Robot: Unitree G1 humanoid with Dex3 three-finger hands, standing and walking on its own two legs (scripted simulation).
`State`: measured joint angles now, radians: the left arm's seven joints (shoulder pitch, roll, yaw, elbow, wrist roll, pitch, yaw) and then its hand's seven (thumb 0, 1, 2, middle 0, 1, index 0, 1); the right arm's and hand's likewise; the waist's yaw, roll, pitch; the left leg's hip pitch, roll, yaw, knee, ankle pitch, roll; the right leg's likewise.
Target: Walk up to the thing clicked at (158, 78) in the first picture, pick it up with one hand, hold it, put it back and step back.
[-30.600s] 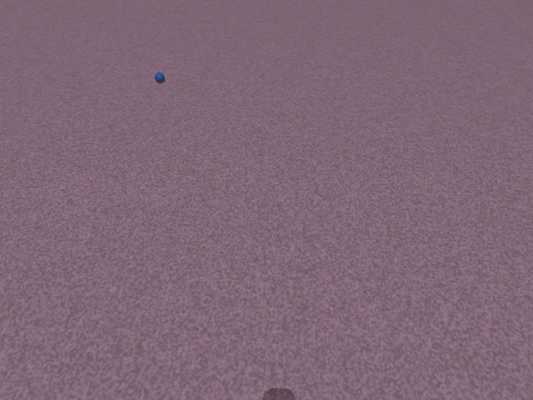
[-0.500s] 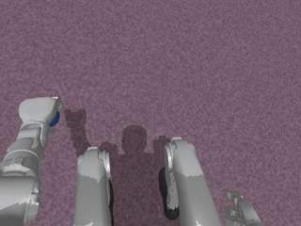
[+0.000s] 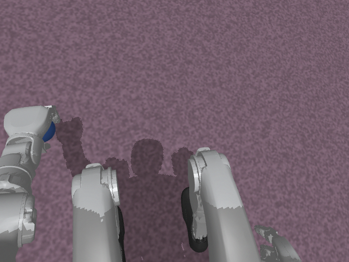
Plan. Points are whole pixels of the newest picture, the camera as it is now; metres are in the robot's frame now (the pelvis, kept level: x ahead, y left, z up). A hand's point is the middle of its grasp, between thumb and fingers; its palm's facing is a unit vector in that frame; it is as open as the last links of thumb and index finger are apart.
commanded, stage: crouch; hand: left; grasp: from above
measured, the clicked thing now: (39, 129) +0.43 +0.28 -0.18
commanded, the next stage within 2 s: lower in 0.18 s
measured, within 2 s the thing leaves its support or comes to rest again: neither
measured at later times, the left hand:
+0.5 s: hand (46, 137) +0.42 +0.27 -0.21, palm faces -0.48 -0.06 -0.87, open 8.4 cm
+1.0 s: hand (55, 138) +0.43 +0.27 -0.27, palm faces -0.47 -0.10 -0.88, open 8.4 cm
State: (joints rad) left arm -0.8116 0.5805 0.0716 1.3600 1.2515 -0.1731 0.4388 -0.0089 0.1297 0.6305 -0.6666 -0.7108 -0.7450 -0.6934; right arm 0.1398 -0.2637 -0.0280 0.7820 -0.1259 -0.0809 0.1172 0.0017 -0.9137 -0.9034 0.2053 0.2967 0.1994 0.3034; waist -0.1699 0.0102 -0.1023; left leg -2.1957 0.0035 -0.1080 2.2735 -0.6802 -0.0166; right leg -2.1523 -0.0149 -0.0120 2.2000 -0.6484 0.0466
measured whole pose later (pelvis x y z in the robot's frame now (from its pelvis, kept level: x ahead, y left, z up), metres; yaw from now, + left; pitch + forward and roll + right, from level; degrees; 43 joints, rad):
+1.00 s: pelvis +0.01 +0.00 -0.07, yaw -3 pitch +32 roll -8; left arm -0.89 0.72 0.19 1.62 1.33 -0.25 0.59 -0.01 0.13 0.61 -0.68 -0.70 -0.75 -0.68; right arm 0.09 -0.28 0.05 0.81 -0.23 -0.13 0.20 0.00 -0.91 -0.90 0.21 0.30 0.20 0.30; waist -0.25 -0.03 0.00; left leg -2.35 -0.01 -0.17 2.51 -0.72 -0.03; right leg -2.30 0.01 -0.04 2.41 -0.67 0.06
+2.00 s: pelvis +0.01 +0.01 -0.09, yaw -7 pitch +27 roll -13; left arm -0.89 0.85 0.20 1.77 1.35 -0.26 0.72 -0.01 0.15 0.56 -0.69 -0.68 -0.77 -0.65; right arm 0.05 -0.31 0.17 0.82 -0.33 -0.24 0.32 0.00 -0.91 -0.90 0.20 0.30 0.20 0.30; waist -0.32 -0.09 0.09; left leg -2.36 -0.01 -0.24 2.63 -0.75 -0.01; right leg -2.26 0.03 -0.10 2.45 -0.67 0.09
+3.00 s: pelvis +0.01 +0.01 -0.08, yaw -9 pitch +25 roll -15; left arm -0.92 0.90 0.17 1.78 1.31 -0.26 0.73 0.00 -0.45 0.96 -0.11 -1.04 -0.13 -1.02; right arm 0.04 -0.34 0.22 0.80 -0.33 -0.30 0.36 0.00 -0.90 -0.90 0.20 0.30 0.20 0.30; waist -0.32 -0.11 0.13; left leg -2.34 -0.01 -0.27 2.62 -0.75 -0.01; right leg -2.23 0.04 -0.12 2.42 -0.66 0.08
